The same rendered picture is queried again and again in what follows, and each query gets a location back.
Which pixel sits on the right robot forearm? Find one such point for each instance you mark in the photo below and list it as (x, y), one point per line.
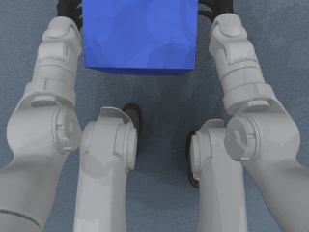
(239, 72)

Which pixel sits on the right robot hand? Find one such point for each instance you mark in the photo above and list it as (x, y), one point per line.
(218, 7)

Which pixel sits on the robot left upper arm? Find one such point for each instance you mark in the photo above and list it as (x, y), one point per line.
(41, 139)

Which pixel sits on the carton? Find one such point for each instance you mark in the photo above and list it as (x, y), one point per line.
(140, 37)

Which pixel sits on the right robot thigh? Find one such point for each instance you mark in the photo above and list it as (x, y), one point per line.
(222, 205)

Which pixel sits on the left robot hand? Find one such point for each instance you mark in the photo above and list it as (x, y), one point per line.
(67, 8)

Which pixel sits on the robot right upper arm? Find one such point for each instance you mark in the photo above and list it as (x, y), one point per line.
(266, 145)

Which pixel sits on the left robot shin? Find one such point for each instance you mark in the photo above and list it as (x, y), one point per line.
(106, 111)

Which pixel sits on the left robot forearm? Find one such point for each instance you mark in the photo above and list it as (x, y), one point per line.
(55, 69)

